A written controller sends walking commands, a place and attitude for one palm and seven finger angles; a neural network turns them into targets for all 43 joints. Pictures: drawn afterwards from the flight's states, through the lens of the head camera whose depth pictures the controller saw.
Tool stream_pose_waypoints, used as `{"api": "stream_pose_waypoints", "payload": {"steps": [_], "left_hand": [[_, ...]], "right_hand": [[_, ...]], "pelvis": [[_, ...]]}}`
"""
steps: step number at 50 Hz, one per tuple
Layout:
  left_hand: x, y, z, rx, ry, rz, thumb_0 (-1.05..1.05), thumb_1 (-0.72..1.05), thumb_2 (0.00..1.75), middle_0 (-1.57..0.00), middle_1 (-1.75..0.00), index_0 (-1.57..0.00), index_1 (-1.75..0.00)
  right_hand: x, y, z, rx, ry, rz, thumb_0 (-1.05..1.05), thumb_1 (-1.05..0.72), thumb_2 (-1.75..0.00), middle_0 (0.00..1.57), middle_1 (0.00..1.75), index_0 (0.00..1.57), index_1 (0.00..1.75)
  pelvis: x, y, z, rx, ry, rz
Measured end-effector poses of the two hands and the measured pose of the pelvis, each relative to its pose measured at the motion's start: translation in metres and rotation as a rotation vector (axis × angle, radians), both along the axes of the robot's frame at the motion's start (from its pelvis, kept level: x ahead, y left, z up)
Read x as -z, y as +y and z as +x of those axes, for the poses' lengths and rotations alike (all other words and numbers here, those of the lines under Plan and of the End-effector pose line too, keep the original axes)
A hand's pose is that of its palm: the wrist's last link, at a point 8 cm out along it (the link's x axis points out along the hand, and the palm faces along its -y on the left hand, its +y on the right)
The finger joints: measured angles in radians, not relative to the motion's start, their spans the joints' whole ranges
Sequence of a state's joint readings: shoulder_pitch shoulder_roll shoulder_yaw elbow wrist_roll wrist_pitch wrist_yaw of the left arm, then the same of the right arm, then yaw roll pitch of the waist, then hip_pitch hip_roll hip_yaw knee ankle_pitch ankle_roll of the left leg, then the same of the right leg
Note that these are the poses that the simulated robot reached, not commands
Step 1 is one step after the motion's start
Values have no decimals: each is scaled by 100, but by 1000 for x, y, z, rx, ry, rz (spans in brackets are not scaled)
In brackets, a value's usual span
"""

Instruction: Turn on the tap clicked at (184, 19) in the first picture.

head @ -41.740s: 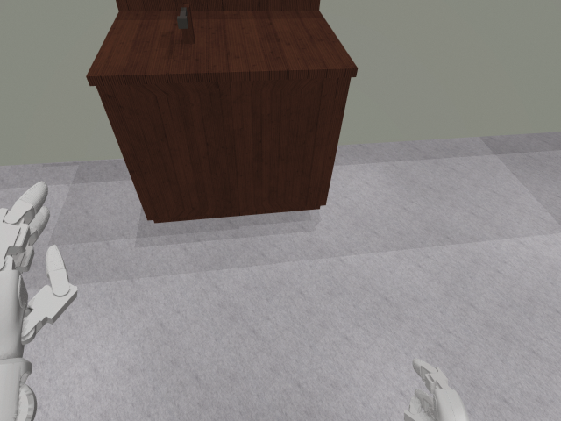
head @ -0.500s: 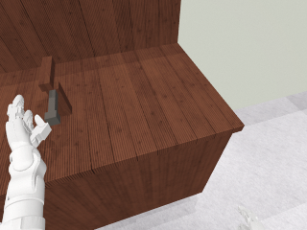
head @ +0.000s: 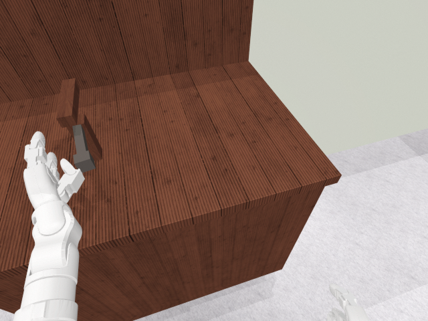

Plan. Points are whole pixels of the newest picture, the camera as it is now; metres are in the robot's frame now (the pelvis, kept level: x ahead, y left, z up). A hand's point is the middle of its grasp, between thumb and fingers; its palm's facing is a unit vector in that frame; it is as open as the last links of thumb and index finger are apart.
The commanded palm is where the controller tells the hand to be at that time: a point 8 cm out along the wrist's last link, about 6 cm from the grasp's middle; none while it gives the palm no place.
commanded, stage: push the lever round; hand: left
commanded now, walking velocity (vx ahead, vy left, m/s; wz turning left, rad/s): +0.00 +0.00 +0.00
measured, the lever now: (84, 161) +0.37 +0.27 +0.11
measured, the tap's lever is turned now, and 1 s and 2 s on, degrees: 8 34 61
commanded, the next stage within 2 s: none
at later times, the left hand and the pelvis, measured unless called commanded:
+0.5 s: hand (102, 166) +0.36 +0.24 +0.11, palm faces +0.66 -0.75 -0.06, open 7.8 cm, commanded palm +0.31 +0.26 +0.11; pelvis +0.00 +0.00 +0.00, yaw +0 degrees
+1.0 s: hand (114, 159) +0.38 +0.22 +0.11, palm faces +0.74 -0.66 -0.07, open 7.8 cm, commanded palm +0.33 +0.24 +0.11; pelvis +0.00 -0.01 +0.00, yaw +0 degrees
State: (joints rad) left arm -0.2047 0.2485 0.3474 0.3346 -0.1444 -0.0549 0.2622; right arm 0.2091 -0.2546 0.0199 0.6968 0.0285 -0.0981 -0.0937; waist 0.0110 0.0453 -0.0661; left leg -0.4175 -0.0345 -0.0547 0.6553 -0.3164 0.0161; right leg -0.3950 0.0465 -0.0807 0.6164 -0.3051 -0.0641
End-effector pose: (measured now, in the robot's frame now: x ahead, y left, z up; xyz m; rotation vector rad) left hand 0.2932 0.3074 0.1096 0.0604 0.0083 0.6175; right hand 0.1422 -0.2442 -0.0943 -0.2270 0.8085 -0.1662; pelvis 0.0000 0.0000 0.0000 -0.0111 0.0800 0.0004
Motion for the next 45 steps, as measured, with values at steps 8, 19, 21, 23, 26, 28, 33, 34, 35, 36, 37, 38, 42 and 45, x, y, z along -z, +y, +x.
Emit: {"api": "stream_pose_waypoints", "payload": {"steps": [8,19,21,23,26,28,33,34,35,36,37,38,42,45], "left_hand": [[0,-17,4,-22,-7,-11,2,92,90,-15,-15,-15,-15],[-1,-31,9,-79,8,-11,2,92,90,-15,-15,-15,-15],[-1,-34,10,-89,11,-10,2,92,90,-15,-15,-15,-15],[-1,-38,13,-95,13,-12,2,92,90,-15,-15,-15,-15],[-1,-44,17,-106,18,-17,1,91,90,-15,-15,-15,-15],[-1,-47,20,-114,23,-19,1,91,90,-15,-15,-15,-15],[-1,-53,25,-141,37,-24,1,90,90,-15,-15,-15,-15],[-1,-54,26,-147,38,-25,1,90,90,-15,-15,-15,-15],[-1,-55,26,-153,39,-26,1,90,90,-15,-15,-15,-15],[-1,-55,26,-160,40,-26,1,90,90,-15,-15,-15,-15],[-1,-56,27,-166,40,-26,1,90,90,-15,-15,-15,-15],[-1,-57,27,-172,40,-26,1,90,90,-15,-15,-15,-15],[-1,-59,27,-194,39,-28,2,91,90,-15,-15,-15,-15],[-1,-61,28,-209,42,-34,1,91,90,-15,-15,-15,-15]], "right_hand": [[-1,10,9,-21,-11,12,1,-90,-90,20,30,20,30],[-1,14,13,-30,8,16,1,-90,-90,20,30,20,30],[0,14,13,-30,16,15,1,-90,-90,20,30,20,30],[1,13,12,-32,24,12,1,-90,-90,20,30,20,30],[2,12,11,-28,37,12,1,-90,-90,20,30,20,30],[3,11,10,-25,42,13,1,-90,-90,20,30,20,30],[4,8,6,-13,56,18,1,-90,-90,20,30,20,30],[4,7,5,-11,59,18,1,-90,-90,20,30,20,30],[5,6,4,-8,62,19,1,-90,-90,20,30,20,30],[5,5,3,-6,64,20,1,-90,-90,20,30,20,30],[5,5,2,-5,66,20,1,-90,-90,20,30,20,30],[6,4,1,-4,69,20,1,-90,-90,20,30,20,30],[7,0,-2,-2,79,20,1,-90,-90,20,30,20,30],[8,-2,-4,1,87,17,1,-90,-90,20,30,20,30]], "pelvis": [[0,3,0,-2,-4,1],[0,4,1,-4,-8,0],[0,4,0,-6,-9,0],[0,4,0,-8,-8,0],[0,3,-1,-8,-6,1],[0,2,0,-7,-4,2],[0,0,0,-4,-2,3],[0,-1,0,-3,-2,3],[0,-2,0,-2,-1,3],[0,-2,0,-2,-1,3],[0,-3,0,-2,-1,4],[0,-3,0,-2,-1,4],[1,-5,-1,-3,0,4],[1,-7,-1,-4,1,5]]}}
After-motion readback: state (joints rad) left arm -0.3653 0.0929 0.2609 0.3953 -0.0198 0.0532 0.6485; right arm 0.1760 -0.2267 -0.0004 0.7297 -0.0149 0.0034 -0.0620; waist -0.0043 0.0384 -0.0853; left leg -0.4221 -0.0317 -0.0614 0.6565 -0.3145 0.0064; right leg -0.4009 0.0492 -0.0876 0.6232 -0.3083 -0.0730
